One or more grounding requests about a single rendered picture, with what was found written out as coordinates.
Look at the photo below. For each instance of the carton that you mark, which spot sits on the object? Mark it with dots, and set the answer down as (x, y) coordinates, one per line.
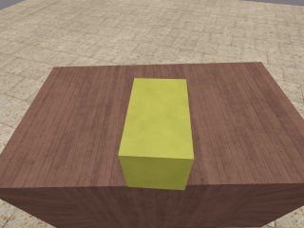
(156, 149)

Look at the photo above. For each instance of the pedestal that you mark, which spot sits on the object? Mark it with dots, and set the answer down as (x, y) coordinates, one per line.
(61, 164)

